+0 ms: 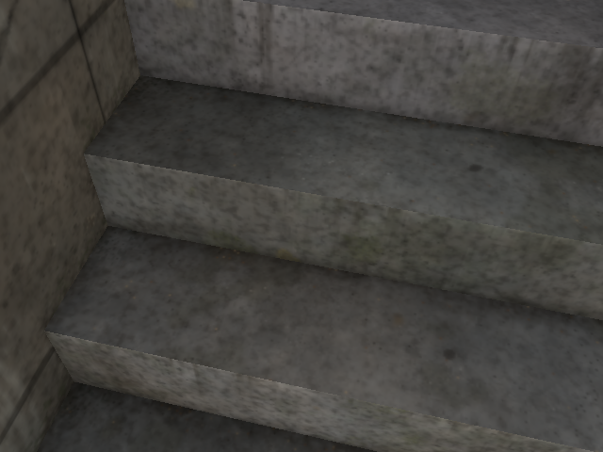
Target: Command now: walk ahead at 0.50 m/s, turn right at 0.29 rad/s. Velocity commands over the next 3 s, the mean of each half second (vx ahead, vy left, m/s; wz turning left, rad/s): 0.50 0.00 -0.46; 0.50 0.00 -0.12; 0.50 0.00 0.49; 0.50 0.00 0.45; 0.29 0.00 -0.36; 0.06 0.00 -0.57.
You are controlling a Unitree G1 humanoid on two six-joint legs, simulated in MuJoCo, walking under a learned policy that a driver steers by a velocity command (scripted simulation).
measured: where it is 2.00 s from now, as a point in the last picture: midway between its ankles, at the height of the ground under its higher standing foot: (508, 29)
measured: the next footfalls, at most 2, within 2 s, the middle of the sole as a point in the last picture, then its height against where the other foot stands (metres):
right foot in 0.44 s outside the picture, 0.19 m higher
left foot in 0.92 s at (398, 345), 0.19 m higher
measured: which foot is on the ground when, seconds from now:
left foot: down 0.00-0.46, up 0.48-0.90, down 0.92-1.00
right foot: up 0.00-0.42, down 0.44-0.94, up 0.96-1.00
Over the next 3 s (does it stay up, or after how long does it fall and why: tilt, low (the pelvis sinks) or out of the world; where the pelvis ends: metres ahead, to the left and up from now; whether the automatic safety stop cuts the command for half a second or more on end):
stays up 1.26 -0.21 0.93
